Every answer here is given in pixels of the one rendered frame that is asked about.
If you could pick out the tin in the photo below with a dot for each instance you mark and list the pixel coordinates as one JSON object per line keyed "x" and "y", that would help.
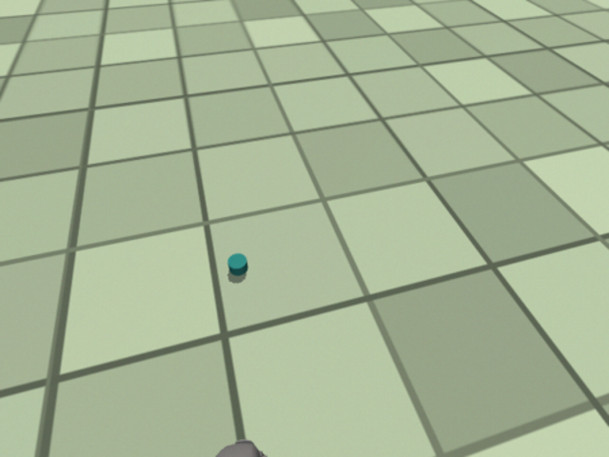
{"x": 237, "y": 264}

